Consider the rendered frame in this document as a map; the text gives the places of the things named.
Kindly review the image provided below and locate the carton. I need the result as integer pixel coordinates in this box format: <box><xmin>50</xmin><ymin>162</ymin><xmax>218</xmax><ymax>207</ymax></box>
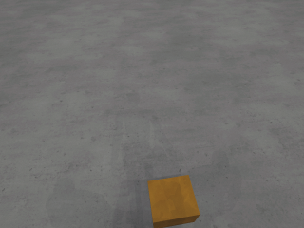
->
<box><xmin>147</xmin><ymin>175</ymin><xmax>200</xmax><ymax>228</ymax></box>

